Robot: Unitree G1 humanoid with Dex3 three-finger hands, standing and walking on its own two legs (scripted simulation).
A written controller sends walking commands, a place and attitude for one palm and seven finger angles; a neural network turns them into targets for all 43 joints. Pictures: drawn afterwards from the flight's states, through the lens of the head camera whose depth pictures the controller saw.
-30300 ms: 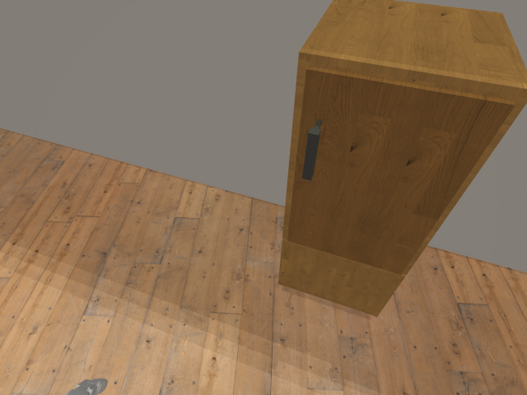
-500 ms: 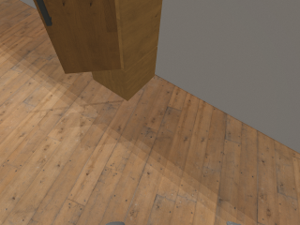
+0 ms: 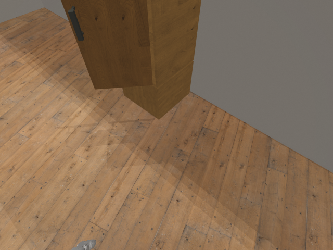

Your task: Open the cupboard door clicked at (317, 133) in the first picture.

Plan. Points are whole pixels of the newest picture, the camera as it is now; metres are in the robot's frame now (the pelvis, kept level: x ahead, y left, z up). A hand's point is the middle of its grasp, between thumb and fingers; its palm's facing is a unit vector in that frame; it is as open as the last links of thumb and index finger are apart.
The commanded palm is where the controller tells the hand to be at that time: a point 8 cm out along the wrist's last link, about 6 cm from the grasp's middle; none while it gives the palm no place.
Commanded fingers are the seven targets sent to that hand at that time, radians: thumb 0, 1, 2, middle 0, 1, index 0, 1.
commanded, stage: take the last steps up to it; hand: left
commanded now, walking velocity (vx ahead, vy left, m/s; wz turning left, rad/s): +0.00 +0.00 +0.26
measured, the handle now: (77, 23) +1.00 +0.45 +0.02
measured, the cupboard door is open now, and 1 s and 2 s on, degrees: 47 47 47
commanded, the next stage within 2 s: come to a stop and stand still in 1.52 s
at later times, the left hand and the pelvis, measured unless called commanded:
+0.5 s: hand out of the picture -0.08 +0.17 -0.16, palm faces +0.30 -0.94 -0.19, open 7.3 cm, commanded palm none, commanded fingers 0.00 0.90 0.90 -0.20 -0.30 -0.20 -0.30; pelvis +0.05 +0.03 +0.00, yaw +11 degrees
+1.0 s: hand (67, 189) +0.30 +0.32 -0.15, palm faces +0.12 -0.97 -0.19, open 7.3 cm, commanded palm none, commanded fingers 0.00 0.90 0.90 -0.20 -0.30 -0.20 -0.30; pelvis +0.19 +0.13 +0.00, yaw +7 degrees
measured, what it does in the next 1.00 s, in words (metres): walks ahead: right foot, then left foot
